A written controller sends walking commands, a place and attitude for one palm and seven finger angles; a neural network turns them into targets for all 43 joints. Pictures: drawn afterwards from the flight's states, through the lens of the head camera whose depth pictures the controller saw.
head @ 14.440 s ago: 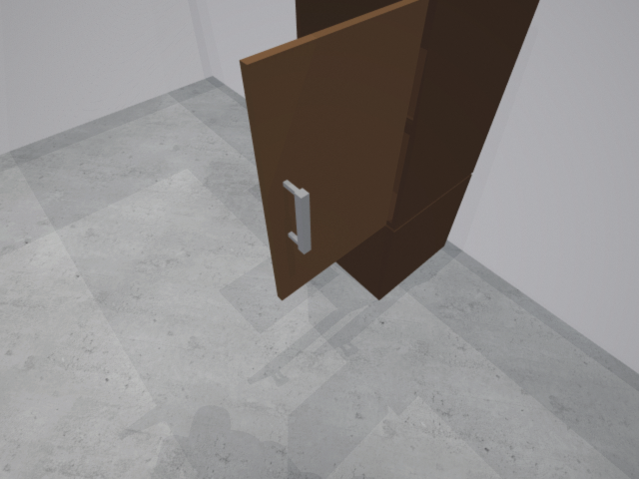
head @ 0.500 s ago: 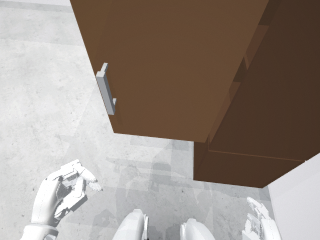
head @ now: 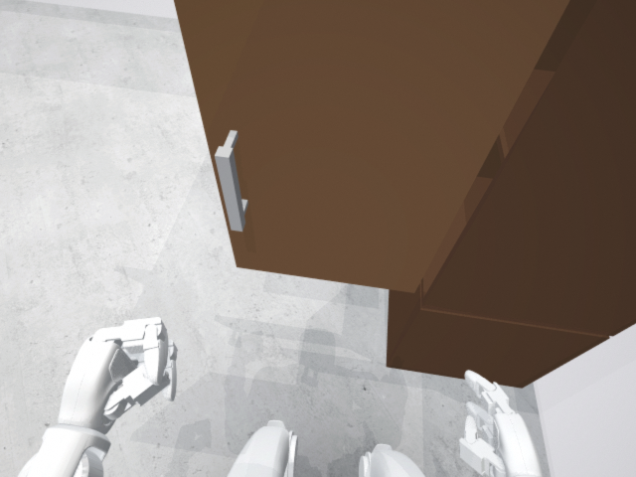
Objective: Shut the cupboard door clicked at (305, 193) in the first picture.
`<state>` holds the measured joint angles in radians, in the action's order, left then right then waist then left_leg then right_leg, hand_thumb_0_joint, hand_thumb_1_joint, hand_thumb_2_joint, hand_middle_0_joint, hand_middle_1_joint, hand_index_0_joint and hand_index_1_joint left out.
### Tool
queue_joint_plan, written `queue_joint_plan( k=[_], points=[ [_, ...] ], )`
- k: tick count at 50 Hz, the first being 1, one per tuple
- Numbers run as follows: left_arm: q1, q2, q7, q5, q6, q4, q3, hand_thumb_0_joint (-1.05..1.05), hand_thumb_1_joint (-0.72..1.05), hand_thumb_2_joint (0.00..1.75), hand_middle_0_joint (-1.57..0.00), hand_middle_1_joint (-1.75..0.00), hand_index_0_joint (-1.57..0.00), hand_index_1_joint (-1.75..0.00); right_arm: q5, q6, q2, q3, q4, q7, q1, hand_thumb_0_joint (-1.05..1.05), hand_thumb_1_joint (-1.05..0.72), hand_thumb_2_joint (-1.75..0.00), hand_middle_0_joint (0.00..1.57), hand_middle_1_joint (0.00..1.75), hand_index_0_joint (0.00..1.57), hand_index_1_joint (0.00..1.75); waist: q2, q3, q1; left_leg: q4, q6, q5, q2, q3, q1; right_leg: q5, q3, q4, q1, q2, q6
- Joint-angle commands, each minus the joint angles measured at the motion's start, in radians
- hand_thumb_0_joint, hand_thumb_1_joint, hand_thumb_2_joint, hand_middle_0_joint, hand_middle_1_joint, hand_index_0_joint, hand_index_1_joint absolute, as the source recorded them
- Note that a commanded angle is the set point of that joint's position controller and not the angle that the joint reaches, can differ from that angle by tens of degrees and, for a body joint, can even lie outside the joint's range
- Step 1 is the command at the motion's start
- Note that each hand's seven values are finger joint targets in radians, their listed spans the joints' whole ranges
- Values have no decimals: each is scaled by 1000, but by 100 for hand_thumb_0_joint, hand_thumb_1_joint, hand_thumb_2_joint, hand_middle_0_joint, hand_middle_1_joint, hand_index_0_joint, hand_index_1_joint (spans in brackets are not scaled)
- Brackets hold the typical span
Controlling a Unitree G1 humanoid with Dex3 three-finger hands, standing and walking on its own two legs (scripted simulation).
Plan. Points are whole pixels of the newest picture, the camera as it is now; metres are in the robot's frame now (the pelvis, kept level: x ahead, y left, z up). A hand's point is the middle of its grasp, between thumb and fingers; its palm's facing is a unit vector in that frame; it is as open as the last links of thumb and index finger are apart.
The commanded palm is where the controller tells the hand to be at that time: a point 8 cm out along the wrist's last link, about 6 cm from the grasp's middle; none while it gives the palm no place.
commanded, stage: raise the hand and make a fist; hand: left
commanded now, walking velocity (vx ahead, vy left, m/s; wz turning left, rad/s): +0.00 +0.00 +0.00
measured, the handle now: (235, 184) +0.50 +0.17 +0.05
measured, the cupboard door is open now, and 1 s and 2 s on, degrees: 90 90 90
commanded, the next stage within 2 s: bring the fist close to the handle in 0.42 s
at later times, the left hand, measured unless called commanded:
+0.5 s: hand (182, 368) +0.23 +0.17 +0.05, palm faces -0.06 -1.00 -0.03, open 3.1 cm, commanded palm +0.21 +0.23 +0.05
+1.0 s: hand (201, 306) +0.30 +0.17 +0.05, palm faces -0.07 -1.00 -0.02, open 3.1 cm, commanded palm +0.29 +0.22 +0.05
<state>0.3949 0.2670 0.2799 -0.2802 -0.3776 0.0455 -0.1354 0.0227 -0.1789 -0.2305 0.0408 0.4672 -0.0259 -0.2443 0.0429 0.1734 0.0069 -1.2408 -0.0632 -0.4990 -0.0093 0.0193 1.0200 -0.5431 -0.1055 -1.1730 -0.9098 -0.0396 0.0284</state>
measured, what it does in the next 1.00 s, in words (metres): stands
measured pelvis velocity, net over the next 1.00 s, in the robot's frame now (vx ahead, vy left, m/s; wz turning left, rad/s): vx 0.01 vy -0.02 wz -0.01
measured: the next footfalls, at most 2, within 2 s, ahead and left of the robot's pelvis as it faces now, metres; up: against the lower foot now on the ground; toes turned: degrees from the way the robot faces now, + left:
none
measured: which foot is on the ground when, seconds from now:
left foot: down 0.00-1.00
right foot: down 0.00-1.00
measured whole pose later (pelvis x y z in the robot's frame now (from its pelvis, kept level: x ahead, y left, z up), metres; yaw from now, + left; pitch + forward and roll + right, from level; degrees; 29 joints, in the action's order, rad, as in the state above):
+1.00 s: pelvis +0.01 -0.02 +0.00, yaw -1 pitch +17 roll -3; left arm 0.08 0.27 0.28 -0.28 -0.35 -0.21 -0.16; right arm 0.04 -0.14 -0.26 0.03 0.53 -0.03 -0.27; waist 0.04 0.18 -0.02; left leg -1.22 -0.04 -0.50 0.00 0.01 1.01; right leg -0.55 -0.09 -1.17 -0.92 -0.05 0.05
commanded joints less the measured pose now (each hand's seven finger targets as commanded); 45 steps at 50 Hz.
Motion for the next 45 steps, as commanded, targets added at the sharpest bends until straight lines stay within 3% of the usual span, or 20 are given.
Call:
queue_joint_plan(
  k=[1,6,10,13,21,23,26,28,31,38,39,41,42,45],
  points=[
    [-54,112,7,-31,-62,190,-70,0,90,90,-130,-150,-130,-150,8,-53,-153,-73,-143,-19,38,0,-90,-90,20,30,20,30,35,180,-8,256,50,83,19,103,-232,100,46,162,50,-9,20],
    [-40,108,11,-42,-63,173,-71,0,90,90,-130,-150,-130,-150,11,-60,-149,-76,-141,-20,39,0,-90,-90,20,30,20,30,7,181,-7,235,43,95,14,85,-205,93,65,175,71,-5,17],
    [-38,118,3,-36,-81,195,-74,0,90,90,-130,-150,-130,-150,9,-64,-148,-78,-137,-18,39,0,-90,-90,20,30,20,30,46,200,2,224,44,139,15,76,-215,126,67,159,75,-3,21],
    [-32,129,-5,-37,-85,180,-95,0,90,90,-130,-150,-130,-150,5,-59,-147,-82,-129,-17,32,0,-90,-90,20,30,20,30,18,209,5,211,42,172,13,73,-200,160,67,149,91,-8,21],
    [-35,103,1,-33,-83,186,-62,0,90,90,-130,-150,-130,-150,14,-44,-145,-84,-135,-18,38,0,-90,-90,20,30,20,30,16,193,-7,209,36,139,14,60,-197,134,78,166,81,-3,14],
    [-52,124,-2,-33,-81,190,-76,0,90,90,-130,-150,-130,-150,11,-42,-145,-80,-135,-20,38,0,-90,-90,20,30,20,30,26,188,-5,203,34,137,13,61,-186,130,82,166,84,-6,18],
    [-46,106,1,-40,-83,176,-70,0,90,90,-130,-150,-130,-150,14,-40,-140,-79,-137,-21,39,0,-90,-90,20,30,20,30,-10,186,-10,193,31,128,11,52,-166,116,96,180,97,-1,10],
    [-109,137,2,-36,-91,170,-88,0,90,90,-130,-150,-130,-150,9,-39,-145,-76,-124,-26,35,0,-90,-90,20,30,20,30,1,192,-15,169,29,140,12,50,-149,125,107,169,94,-3,13],
    [-200,123,11,-35,-98,144,-69,0,90,90,-130,-150,-130,-150,12,-41,-147,-70,-112,-27,34,0,-90,-90,20,30,20,30,-3,185,-32,157,27,119,13,46,-137,96,118,177,78,3,9],
    [-286,157,21,-40,-52,85,-91,0,90,90,-130,-150,-130,-150,17,-40,-158,-68,-100,-28,26,0,-90,-90,20,30,20,30,42,249,-11,179,27,164,14,51,-179,150,117,178,120,2,14],
    [-289,151,19,-36,-43,73,-88,0,90,90,-130,-150,-130,-150,19,-36,-156,-68,-99,-26,24,0,-90,-90,20,30,20,30,32,262,-12,181,26,183,14,45,-186,178,116,177,134,5,11],
    [-354,158,8,-30,-33,31,-95,0,90,90,-130,-150,-130,-150,20,-28,-158,-68,-90,-26,22,0,-90,-90,20,30,20,30,1,227,-25,187,26,149,16,44,-167,140,118,193,117,6,5],
    [-385,148,3,-26,-34,21,-86,0,90,90,-130,-150,-130,-150,20,-27,-157,-68,-87,-26,27,0,-90,-90,20,30,20,30,21,227,-25,192,27,148,15,43,-175,138,117,192,111,6,7],
    [-415,151,-8,-27,-33,-37,-104,0,90,90,-130,-150,-130,-150,18,-19,-157,-68,-80,-23,21,0,-90,-90,20,30,20,30,-6,235,-21,194,28,161,15,39,-167,159,125,196,138,9,5]
  ],
)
